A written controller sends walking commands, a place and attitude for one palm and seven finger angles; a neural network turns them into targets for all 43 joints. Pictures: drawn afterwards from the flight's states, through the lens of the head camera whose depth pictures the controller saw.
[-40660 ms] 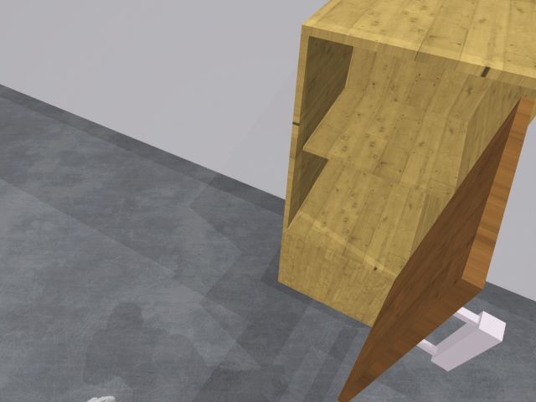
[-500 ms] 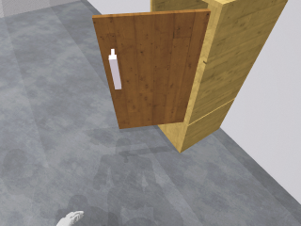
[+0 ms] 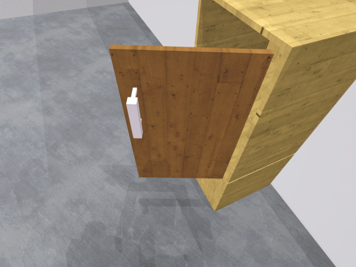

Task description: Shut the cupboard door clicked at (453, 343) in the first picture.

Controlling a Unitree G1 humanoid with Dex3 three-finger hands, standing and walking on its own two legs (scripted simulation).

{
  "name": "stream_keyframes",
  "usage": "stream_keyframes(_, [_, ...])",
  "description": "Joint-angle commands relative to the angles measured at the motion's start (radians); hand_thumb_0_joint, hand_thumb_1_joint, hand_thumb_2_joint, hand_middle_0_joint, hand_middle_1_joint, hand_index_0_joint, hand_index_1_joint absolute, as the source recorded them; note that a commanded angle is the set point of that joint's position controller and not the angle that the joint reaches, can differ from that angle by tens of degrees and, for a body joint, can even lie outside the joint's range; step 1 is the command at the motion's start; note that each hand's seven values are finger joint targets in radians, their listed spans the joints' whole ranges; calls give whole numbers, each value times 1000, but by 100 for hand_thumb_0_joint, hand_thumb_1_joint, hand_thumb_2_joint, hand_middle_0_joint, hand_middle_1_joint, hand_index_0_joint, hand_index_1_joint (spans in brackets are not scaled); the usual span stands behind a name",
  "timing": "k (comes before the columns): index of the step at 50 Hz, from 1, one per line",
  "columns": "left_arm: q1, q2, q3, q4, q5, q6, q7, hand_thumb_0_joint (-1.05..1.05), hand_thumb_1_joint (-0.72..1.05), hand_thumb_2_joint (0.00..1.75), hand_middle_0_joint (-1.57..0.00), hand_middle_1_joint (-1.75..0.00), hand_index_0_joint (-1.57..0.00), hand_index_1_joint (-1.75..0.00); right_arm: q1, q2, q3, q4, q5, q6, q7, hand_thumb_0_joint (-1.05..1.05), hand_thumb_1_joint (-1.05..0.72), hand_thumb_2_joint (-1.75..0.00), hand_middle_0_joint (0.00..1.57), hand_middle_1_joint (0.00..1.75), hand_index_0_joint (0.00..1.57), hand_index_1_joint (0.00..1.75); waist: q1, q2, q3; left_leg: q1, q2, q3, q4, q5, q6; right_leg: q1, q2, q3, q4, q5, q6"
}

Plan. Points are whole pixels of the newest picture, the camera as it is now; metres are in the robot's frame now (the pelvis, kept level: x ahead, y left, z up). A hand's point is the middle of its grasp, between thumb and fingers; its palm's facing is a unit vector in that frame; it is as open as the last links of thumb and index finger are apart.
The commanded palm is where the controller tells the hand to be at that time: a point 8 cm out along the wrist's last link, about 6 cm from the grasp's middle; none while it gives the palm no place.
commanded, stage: come to a stop and stand still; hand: left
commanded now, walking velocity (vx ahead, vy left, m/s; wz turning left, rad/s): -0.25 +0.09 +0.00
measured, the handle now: (136, 113) +0.47 +0.16 +0.05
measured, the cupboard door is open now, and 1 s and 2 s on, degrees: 65 65 65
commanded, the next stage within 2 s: look again from close up in 1.06 s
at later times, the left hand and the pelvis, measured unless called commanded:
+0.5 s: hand out of the picture +0.06 +0.22 -0.18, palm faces +0.06 -0.96 -0.26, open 7.4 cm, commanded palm none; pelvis +0.01 +0.01 +0.00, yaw +1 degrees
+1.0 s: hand out of the picture +0.00 +0.14 -0.16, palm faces +0.03 -0.98 -0.18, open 7.3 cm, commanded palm none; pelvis +0.00 -0.02 +0.01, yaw +0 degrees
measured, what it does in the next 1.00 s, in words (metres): steps on the spot: right foot, then left foot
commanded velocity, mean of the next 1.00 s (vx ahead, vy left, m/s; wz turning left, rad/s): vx -0.03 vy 0.02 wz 0.00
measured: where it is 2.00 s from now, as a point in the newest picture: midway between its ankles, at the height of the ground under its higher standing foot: outside the picture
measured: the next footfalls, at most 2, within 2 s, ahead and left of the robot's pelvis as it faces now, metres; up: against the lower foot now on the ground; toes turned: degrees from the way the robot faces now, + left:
right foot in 0.04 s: +0.06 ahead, -0.15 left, +0.00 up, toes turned +0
left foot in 0.40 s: +0.04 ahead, +0.11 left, +0.00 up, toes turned +3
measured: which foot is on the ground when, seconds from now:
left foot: down 0.00-0.08, up 0.10-0.38, down 0.40-1.00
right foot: up 0.00-0.02, down 0.04-0.40, up 0.42-0.68, down 0.70-1.00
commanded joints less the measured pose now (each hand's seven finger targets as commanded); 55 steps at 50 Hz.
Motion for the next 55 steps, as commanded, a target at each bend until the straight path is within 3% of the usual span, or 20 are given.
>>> stream_keyframes(1, [93, 126, 23, -45, 16, -3, 19, 0, 90, 90, -20, -30, -20, -30, 9, -151, -63, -45, 14, 17, 6, 0, -90, -90, 20, 30, 20, 30, -4, -10, -80, 31, 85, -107, -94, 119, 2, 27, -65, 124, -259, 373, -27])
stream_keyframes(3, [37, 188, 37, -83, 20, -2, 16, 0, 90, 90, -20, -30, -20, -30, 28, -126, -75, -51, 12, 36, 18, 0, -90, -90, 20, 30, 20, 30, -25, -39, -58, 40, 1, -64, 0, -14, -32, -44, -174, 229, -320, 417, -85])
stream_keyframes(4, [20, 204, 45, -85, 18, -7, 16, 0, 90, 90, -20, -30, -20, -30, 41, -110, -78, -52, 8, 44, 17, 0, -90, -90, 20, 30, 20, 30, -31, -165, -64, 44, -31, -48, 89, -40, -46, -43, -232, 291, -356, 515, -127])
stream_keyframes(7, [44, 202, 55, -71, 21, -12, 30, 0, 90, 90, -20, -30, -20, -30, 27, -107, -81, -66, 7, 53, 12, 0, -90, -90, 20, 30, 20, 30, 1, -200, -69, -113, -58, -120, 347, -320, -56, 119, -321, 316, -319, 1020, -228])
stream_keyframes(11, [67, 232, 76, -71, 21, -10, 42, 0, 90, 90, -20, -30, -20, -30, -31, -120, -72, -90, 13, 45, 9, 0, -90, -90, 20, 30, 20, 30, 44, -183, -167, -223, -71, -148, 339, -344, -79, 387, -310, 251, -233, 1241, -219])
stream_keyframes(13, [58, 235, 80, -79, 20, -5, 44, 0, 90, 90, -20, -30, -20, -30, -37, -116, -68, -93, 13, 44, 11, 0, -90, -90, 20, 30, 20, 30, 46, -175, -182, -194, -73, -136, 260, -301, -84, 395, -292, 232, -227, 1211, -205])
stream_keyframes(17, [-26, 225, 73, -97, 11, 4, 40, 0, 90, 90, -20, -30, -20, -30, 52, -119, -68, -59, 13, 45, 17, 0, -90, -90, 20, 30, 20, 30, -19, -174, -178, 52, -53, -110, -109, 12, -83, 224, -216, 154, -180, 902, -121])
stream_keyframes(18, [-22, 205, 64, -109, 2, 7, 38, 0, 90, 90, -20, -30, -20, -30, 81, -156, -69, -55, 6, 38, 18, 0, -90, -90, 20, 30, 20, 30, -28, -86, -196, 186, 11, -128, -186, 228, -69, 126, -165, 114, -142, 692, -71])
stream_keyframes(19, [12, 147, 52, -120, 0, 15, 36, 0, 90, 90, -20, -30, -20, -30, 81, -229, -79, -67, -5, 28, 18, 0, -90, -90, 20, 30, 20, 30, -17, 149, -204, 265, 215, -326, -178, 577, 10, -21, -51, 27, -63, 268, -6])
stream_keyframes(20, [4, 122, 40, -132, 2, 22, 40, 0, 90, 90, -20, -30, -20, -30, 96, -270, -86, -76, -9, 34, 17, 0, -90, -90, 20, 30, 20, 30, -40, 241, -165, 181, 336, -380, -193, 743, 120, -48, 18, 12, 104, -173, 15])
stream_keyframes(21, [-31, 135, 39, -140, 4, 35, 40, 0, 90, 90, -20, -30, -20, -30, 95, -254, -77, -78, -13, 29, 3, 0, -90, -90, 20, 30, 20, 30, -51, 158, -131, 124, 326, -376, -193, 749, 161, -68, 41, 75, 233, -208, 14])
stream_keyframes(24, [-24, 138, 42, -115, -2, 40, 30, 0, 90, 90, -20, -30, -20, -30, 20, -200, -52, -88, -14, 20, -15, 0, -90, -90, 20, 30, 20, 30, -9, 168, -70, 96, 248, -302, -187, 651, 159, -107, 30, 118, 316, -91, 19])
stream_keyframes(26, [-23, 132, 35, -103, -5, 36, 20, 0, 90, 90, -20, -30, -20, -30, 30, -191, -46, -78, -11, 15, -14, 0, -90, -90, 20, 30, 20, 30, -19, 171, -99, 146, 229, -289, -206, 536, 143, -93, 27, 97, 243, -59, 25])
stream_keyframes(32, [3, 102, 15, -73, 0, 15, 3, 0, 90, 90, -20, -30, -20, -30, 61, -186, -58, -24, -4, 14, -3, 0, -90, -90, 20, 30, 20, 30, -19, 133, -75, 79, 188, -302, -227, 159, 98, 121, 30, 15, -214, 107, 4])
stream_keyframes(33, [34, 97, 14, -58, 0, 5, 6, 0, 90, 90, -20, -30, -20, -30, 65, -171, -56, -18, 2, 11, 1, 0, -90, -90, 20, 30, 20, 30, -8, 87, -89, 62, 141, -268, -197, 109, 60, 180, 23, 35, -342, 202, 1])
stream_keyframes(35, [22, 144, 9, -44, 3, -18, 12, 0, 90, 90, -20, -30, -20, -30, 84, -102, -43, -14, 13, 8, 11, 0, -90, -90, 20, 30, 20, 30, -38, -24, -52, 49, 23, -167, -156, -60, -27, 125, -118, 207, -461, 144, -54])
stream_keyframes(36, [2, 161, 7, -49, 2, -19, 9, 0, 90, 90, -20, -30, -20, -30, 105, -94, -38, -5, 9, 7, 19, 0, -90, -90, 20, 30, 20, 30, -54, 7, -42, 117, -6, -151, -169, -30, -37, 43, -135, 210, -465, 97, -67])
stream_keyframes(38, [2, 139, 6, -27, 0, -41, 11, 0, 90, 90, -20, -30, -20, -30, 123, -89, -33, 29, -1, 4, 18, 0, -90, -90, 20, 30, 20, 30, -49, -160, -23, 133, -7, -126, -143, 42, -42, 46, -111, 209, -482, 224, -72])
stream_keyframes(43, [43, 109, 3, -1, -5, -43, 19, 0, 90, 90, -20, -30, -20, -30, 183, -95, -24, 88, 3, -8, 13, 0, -90, -90, 20, 30, 20, 30, -39, -37, -14, 153, 25, -135, -179, 145, -36, 93, -84, 159, -437, 332, -59])
stream_keyframes(55, [99, 62, -6, 41, -10, -32, 28, 0, 90, 90, -20, -30, -20, -30, 221, -77, -17, 128, 5, -9, -4, 0, -90, -90, 20, 30, 20, 30, -26, -7, -14, 170, 48, -152, -195, 202, -28, 118, -59, 127, -405, 374, -48])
